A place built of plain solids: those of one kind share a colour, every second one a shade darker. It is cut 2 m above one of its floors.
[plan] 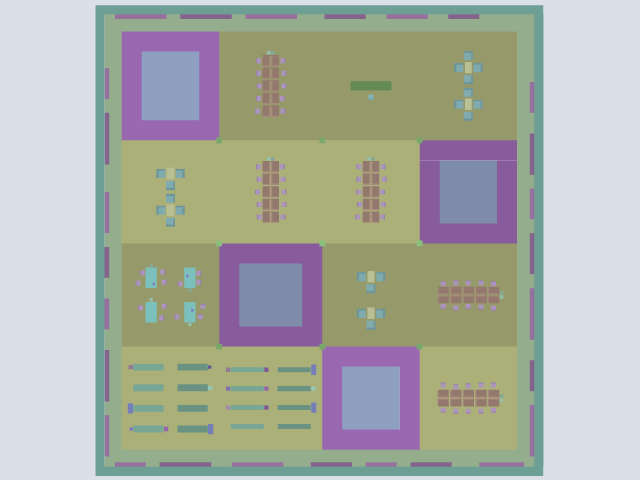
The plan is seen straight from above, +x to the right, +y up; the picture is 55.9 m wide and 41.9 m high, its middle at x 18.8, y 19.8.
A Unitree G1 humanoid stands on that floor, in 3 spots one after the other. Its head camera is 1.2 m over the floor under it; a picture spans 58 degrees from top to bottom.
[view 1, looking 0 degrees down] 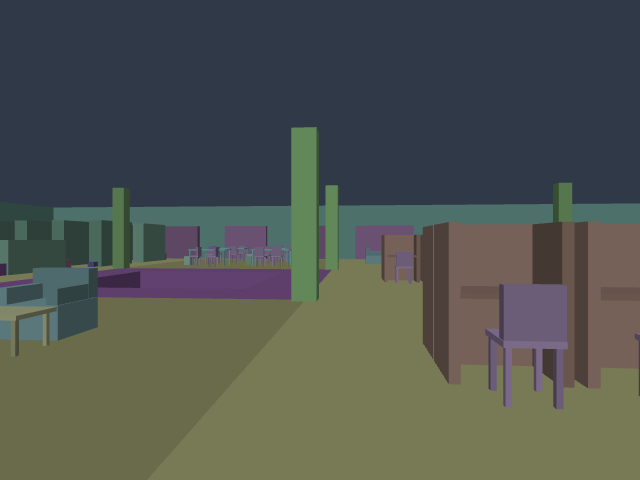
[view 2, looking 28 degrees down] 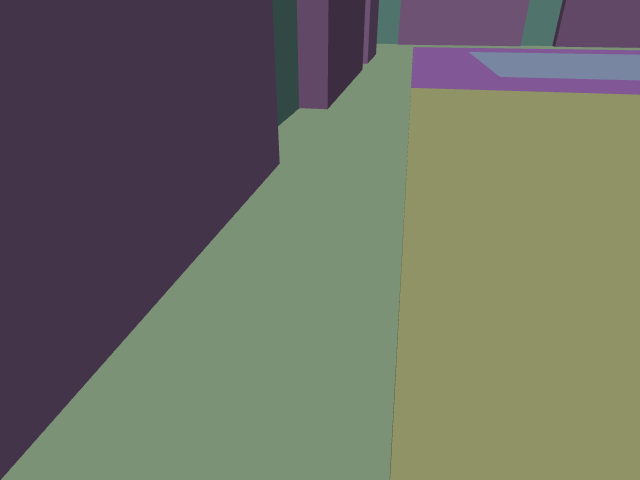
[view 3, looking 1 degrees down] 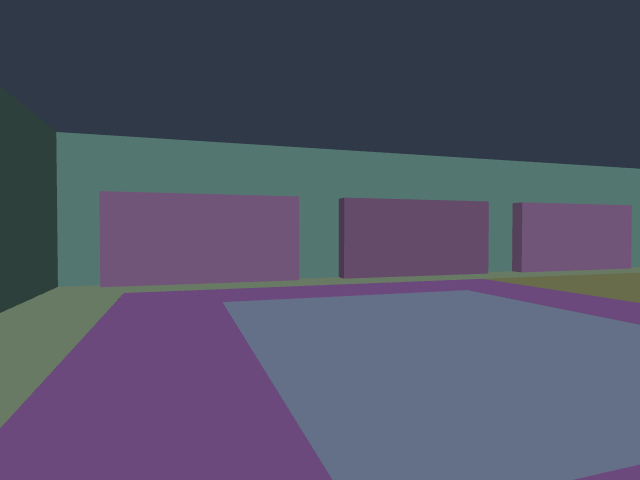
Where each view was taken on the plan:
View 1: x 27.65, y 20.55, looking -175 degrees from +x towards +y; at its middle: wallshelf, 27.35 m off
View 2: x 1.45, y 20.45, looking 101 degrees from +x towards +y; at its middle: floor_aisle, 2.56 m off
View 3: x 2.55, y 28.65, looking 72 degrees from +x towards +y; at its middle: wall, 11.41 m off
